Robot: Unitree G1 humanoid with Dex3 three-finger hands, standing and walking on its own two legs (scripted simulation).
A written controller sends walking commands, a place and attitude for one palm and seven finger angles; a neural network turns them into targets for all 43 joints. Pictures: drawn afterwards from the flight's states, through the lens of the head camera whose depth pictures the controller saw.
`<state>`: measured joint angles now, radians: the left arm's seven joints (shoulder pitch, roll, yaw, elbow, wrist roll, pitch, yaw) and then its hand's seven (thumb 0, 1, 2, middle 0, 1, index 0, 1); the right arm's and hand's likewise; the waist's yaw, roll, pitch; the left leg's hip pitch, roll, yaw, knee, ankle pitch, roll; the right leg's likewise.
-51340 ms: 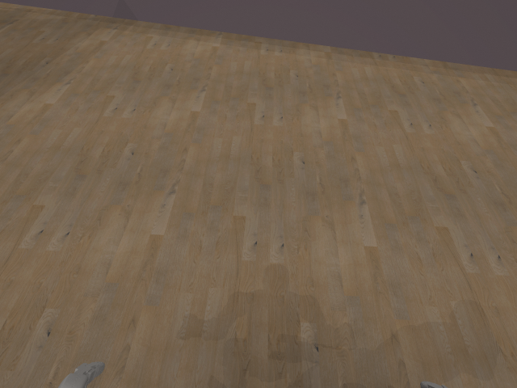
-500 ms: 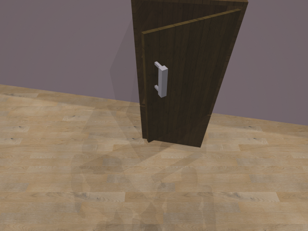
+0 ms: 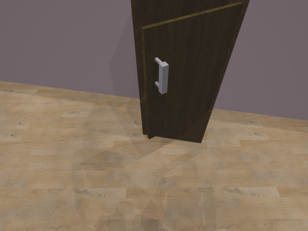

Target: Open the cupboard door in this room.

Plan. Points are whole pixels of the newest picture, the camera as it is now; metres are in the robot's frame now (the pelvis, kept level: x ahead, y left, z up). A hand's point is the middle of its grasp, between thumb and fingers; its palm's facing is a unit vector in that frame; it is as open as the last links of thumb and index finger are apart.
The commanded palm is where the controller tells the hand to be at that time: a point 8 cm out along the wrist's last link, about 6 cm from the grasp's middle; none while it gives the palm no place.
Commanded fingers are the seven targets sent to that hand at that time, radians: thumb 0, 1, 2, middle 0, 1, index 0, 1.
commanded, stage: look to check the result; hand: left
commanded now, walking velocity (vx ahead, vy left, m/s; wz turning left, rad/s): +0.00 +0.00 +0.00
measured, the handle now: (160, 75) +0.62 +0.01 +0.06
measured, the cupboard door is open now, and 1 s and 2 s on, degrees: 41 41 41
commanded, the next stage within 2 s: walk to a spot facing it in 0.28 s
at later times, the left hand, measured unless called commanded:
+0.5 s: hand out of the picture +0.04 +0.19 -0.17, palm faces +0.02 -0.97 -0.24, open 7.4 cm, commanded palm none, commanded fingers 0.00 0.90 0.90 -0.20 -0.30 -0.20 -0.30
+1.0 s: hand out of the picture +0.10 +0.13 -0.16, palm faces -0.20 -0.93 -0.31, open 7.4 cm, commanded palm none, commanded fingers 0.00 0.90 0.90 -0.20 -0.30 -0.20 -0.30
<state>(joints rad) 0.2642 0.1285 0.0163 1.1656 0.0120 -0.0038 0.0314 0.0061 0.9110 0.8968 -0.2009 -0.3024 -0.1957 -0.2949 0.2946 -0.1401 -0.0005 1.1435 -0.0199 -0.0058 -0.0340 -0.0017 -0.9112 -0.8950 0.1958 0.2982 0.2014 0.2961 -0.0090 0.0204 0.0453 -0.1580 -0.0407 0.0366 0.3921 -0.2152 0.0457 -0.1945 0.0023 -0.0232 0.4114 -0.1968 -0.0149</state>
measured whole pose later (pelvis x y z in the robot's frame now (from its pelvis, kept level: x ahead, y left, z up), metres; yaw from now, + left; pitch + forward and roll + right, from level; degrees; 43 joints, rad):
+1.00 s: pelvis +0.01 -0.06 +0.00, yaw -16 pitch +2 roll +3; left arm 0.21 0.18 0.08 0.97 0.02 0.02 0.03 0.01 0.91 0.90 -0.20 -0.30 -0.20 -0.30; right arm 0.11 -0.23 -0.07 0.95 -0.02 0.06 -0.03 0.00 -0.91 -0.89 0.20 0.30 0.20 0.30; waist 0.02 0.02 0.14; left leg -0.46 0.03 0.02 1.12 -0.43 -0.05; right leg -0.28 0.06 0.06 0.52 -0.27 -0.09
